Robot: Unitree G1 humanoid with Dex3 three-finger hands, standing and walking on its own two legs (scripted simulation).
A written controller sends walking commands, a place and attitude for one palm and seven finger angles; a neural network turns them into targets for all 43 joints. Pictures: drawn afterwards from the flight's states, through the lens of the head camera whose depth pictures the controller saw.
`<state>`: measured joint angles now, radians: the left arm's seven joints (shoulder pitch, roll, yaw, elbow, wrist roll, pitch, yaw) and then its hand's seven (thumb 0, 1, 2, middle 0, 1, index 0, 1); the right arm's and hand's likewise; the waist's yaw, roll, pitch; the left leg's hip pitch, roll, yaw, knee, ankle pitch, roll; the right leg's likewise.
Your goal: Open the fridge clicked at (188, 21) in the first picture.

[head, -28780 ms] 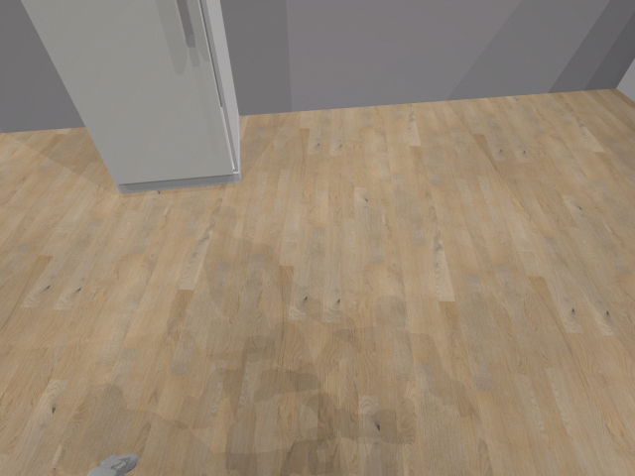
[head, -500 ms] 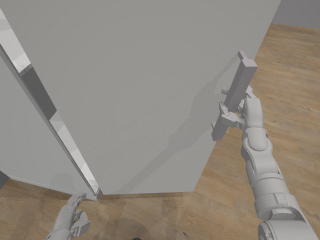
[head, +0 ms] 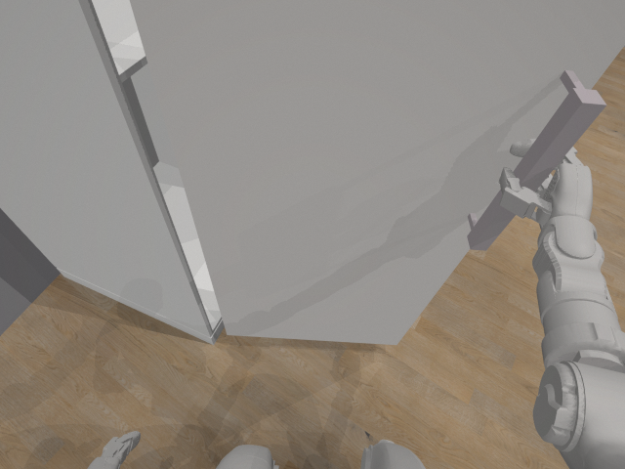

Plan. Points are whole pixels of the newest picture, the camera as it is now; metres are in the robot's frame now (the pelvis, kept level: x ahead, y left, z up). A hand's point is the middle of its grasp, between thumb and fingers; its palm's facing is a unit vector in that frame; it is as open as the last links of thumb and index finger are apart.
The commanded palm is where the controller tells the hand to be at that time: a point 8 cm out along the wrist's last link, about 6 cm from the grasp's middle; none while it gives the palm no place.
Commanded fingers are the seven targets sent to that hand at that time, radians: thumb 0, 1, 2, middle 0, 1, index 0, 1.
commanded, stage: stop walking and hold the door back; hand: right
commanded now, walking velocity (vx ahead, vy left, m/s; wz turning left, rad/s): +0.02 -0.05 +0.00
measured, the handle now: (515, 174) +0.51 -0.18 +0.11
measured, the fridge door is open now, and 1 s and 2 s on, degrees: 69 70 70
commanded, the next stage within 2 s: loosen the grip on the handle in 0.52 s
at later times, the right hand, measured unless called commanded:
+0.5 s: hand (518, 204) +0.45 -0.17 +0.12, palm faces +0.01 +0.99 -0.16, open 6.3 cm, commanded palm +0.42 -0.25 +0.11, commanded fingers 0.00 -0.90 -0.90 0.45 1.40 0.45 1.40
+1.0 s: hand (516, 200) +0.46 -0.17 +0.12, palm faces -0.01 +0.99 -0.17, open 12.3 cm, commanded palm +0.43 -0.23 +0.12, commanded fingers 0.00 0.55 -0.20 0.32 1.23 0.32 1.23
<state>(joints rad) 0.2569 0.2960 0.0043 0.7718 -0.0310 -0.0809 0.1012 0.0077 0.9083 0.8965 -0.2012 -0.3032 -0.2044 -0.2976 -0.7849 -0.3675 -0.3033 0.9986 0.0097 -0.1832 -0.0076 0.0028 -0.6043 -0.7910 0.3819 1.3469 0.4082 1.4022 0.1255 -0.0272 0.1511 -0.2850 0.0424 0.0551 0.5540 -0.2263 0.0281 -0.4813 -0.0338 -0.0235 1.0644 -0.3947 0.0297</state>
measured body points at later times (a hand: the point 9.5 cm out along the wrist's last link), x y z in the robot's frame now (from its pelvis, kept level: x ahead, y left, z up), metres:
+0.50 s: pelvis +0.02 -0.05 -0.01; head +0.07 -0.05 +0.44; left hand +0.14 +0.18 -0.12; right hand +0.44 -0.23 +0.13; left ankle +0.01 +0.08 -0.73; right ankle +0.04 -0.16 -0.73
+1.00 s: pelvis +0.00 -0.04 -0.01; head +0.04 -0.05 +0.44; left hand +0.00 +0.25 -0.11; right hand +0.45 -0.23 +0.13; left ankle +0.01 +0.08 -0.73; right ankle +0.04 -0.16 -0.73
